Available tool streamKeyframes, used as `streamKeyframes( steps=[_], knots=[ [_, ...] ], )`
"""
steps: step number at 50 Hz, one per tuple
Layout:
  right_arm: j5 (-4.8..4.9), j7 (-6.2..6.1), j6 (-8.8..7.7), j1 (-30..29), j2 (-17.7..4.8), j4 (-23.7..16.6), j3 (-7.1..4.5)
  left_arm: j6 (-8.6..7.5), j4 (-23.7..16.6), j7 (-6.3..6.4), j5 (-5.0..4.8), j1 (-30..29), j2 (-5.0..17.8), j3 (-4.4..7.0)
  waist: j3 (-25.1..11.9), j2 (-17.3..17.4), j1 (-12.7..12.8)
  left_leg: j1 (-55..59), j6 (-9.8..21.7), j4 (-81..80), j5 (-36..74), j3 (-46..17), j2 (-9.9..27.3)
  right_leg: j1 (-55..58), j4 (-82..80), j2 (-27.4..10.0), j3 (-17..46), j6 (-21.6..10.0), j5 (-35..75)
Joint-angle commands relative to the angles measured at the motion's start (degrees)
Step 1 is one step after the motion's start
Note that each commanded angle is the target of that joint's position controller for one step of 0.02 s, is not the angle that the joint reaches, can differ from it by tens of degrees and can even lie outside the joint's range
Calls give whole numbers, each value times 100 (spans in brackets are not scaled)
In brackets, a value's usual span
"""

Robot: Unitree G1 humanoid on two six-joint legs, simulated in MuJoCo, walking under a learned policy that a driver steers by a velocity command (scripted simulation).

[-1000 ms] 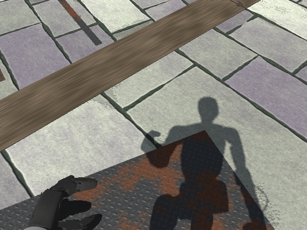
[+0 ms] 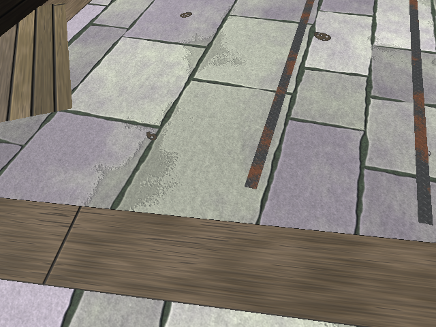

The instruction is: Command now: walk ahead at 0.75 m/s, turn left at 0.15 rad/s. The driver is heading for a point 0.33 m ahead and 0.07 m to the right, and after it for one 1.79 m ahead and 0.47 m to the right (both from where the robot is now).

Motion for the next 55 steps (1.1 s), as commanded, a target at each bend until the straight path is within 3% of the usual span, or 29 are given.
streamKeyframes(
  steps=[1,4,9,14,16,17,18,19,20,21,22,24,25,28,32,36,39,40,41,42,43,44,45,46,48,50,51,52,55],
  knots=[
    [-112,94,-220,-706,-589,-582,-137,-35,-24,-32,-123,668,960,300,627,-649,196,-2799,-129,833,711,27,488,1805,-2008,-1650,2786,-637,-2264],
    [-135,217,-142,-775,-517,-515,-101,-125,151,-11,-157,702,743,215,674,-1026,133,-2415,-323,795,1298,545,717,1362,-2370,-1195,1948,-688,-1425],
    [-35,269,-131,-1709,-336,-708,47,-156,481,-29,-188,1265,672,217,920,-889,427,-2326,-387,-470,1956,1104,839,1489,-2674,-1017,1148,-776,143],
    [-13,278,-165,-2282,-300,-878,134,-149,891,52,-148,1674,813,199,1048,-941,505,-1634,-32,-1630,1817,1496,720,2069,-2632,-1340,690,-784,2557],
    [-26,163,-169,-1815,-366,-747,104,-139,1011,96,-165,1605,941,191,681,-1030,153,-399,218,-1837,1380,1737,303,2052,-1804,-1374,282,-673,5493],
    [-30,63,-185,-1053,-521,-542,23,-126,1087,132,-162,1640,1024,193,234,-1045,-248,691,328,-1782,1113,1679,110,1852,-810,-1408,241,-617,6741],
    [-20,-45,-212,309,-681,-144,-80,-116,1060,150,-185,1336,1135,203,-364,-932,-1002,2362,452,-1970,1255,1383,248,1072,588,-1285,160,-527,6540],
    [-138,-168,-235,1426,-1161,98,-242,-152,848,128,-183,1180,864,132,-1141,-318,-1454,4045,559,-2097,-294,117,1453,-292,2454,-940,58,-537,4401],
    [-285,-165,-268,1450,-1530,117,-327,-159,594,85,-337,1633,14,-37,-1957,1257,-914,5160,853,-2864,-2825,-2808,3156,-2096,4424,-72,100,-465,-871],
    [-159,-160,-246,1224,-1172,76,-260,-127,564,110,-283,934,738,136,-1453,491,-1079,4294,695,-3646,-3045,-3522,3154,-2505,4836,-133,454,-604,-523],
    [-145,-169,-261,766,-872,204,-184,-110,423,78,-296,462,760,178,-363,278,-807,3418,558,-3689,-1951,-2360,2872,-2680,4653,-419,390,-607,111],
    [-77,-160,-361,475,-532,339,-119,-7,549,-32,-193,429,428,111,386,118,-430,2204,361,-4041,-343,-929,2373,-2312,4281,-714,283,-515,425],
    [-26,-171,-414,479,-415,411,-85,98,612,-94,-134,639,310,90,502,375,-233,1828,315,-4185,-100,-500,2280,-2123,4200,-797,260,-438,455],
    [133,-127,-571,599,-219,688,-51,318,433,-204,-114,85,84,76,1031,246,-72,1586,130,-4544,854,559,2092,-2671,4099,-962,141,-368,690],
    [108,-107,-679,702,-90,934,-9,312,-49,-323,-180,-965,-34,-21,1338,192,-14,1305,-107,-4683,3009,2033,1614,-2741,2945,-787,-419,-446,1912],
    [167,-240,-688,983,-488,1133,-40,243,-302,-496,-177,-1604,106,-69,1353,-158,4,1768,-416,-4588,5841,2611,1630,-1744,1119,-270,-1272,-766,2661],
    [153,-425,-499,921,-1133,1080,-206,274,118,-422,-211,-359,570,89,333,437,699,2399,-495,-2758,8695,2599,1835,87,994,493,-1484,-907,1876],
    [69,-469,-390,336,-1276,952,-251,328,548,-338,-189,1185,880,255,-384,618,1592,1976,-504,-1066,9411,2472,2078,1549,1659,480,-1163,-1170,1674],
    [70,-423,-319,-207,-1332,787,-299,367,913,-191,-224,2443,1282,453,-795,444,2131,1062,-429,1036,8197,2289,1956,2875,1409,354,-574,-1459,918],
    [16,-271,-305,-122,-806,821,-216,432,778,-43,-455,1689,1462,615,-197,-999,1521,-151,-384,3437,1652,2245,637,2880,589,51,282,-1642,27],
    [48,-242,-406,737,-248,228,-28,440,461,-88,-148,843,1957,607,-706,-1794,272,-2307,-718,4933,-721,1307,337,4072,165,-1216,3155,-2770,994],
    [52,-244,-565,243,-530,22,20,417,194,-33,-149,805,1784,639,-1147,-678,667,-2837,-706,4599,-250,396,425,4031,-1128,-1684,4612,-3126,-164],
    [28,-215,-660,27,-711,42,19,369,298,45,-168,620,1429,574,-99,130,370,-2642,-573,3464,177,218,845,2755,-1737,-1615,4430,-2708,-702],
    [-15,-209,-632,-64,-726,74,2,305,391,65,-158,338,1229,515,449,340,-15,-2111,-579,2553,278,199,1109,1643,-1749,-1365,3927,-2426,-525],
    [-200,-250,-325,32,-694,227,12,112,392,67,-141,144,1091,422,785,514,-365,-1161,-744,1581,-134,223,1261,274,-1624,-896,3050,-2216,235],
    [-216,-212,-133,-268,-530,106,77,18,365,41,-207,79,1178,428,869,286,-363,-505,-901,553,-59,537,1306,-578,-1751,-473,2401,-2116,921],
    [-191,-137,-153,-311,-338,108,127,-31,411,20,-108,195,1208,455,758,104,-254,-442,-870,554,982,668,1313,-584,-1691,-434,2256,-2103,1595],
    [-46,-128,-205,-813,-485,-60,36,-106,602,12,-132,604,1148,465,841,82,-5,-1037,-827,83,2128,391,1416,-154,-1576,-353,2254,-1954,1741],
    [-95,76,-246,-1265,-323,-241,95,-89,665,61,-258,701,1010,418,512,-138,179,-462,-630,-1164,4075,651,1159,-289,-1082,109,1850,-1470,894]
  ],
)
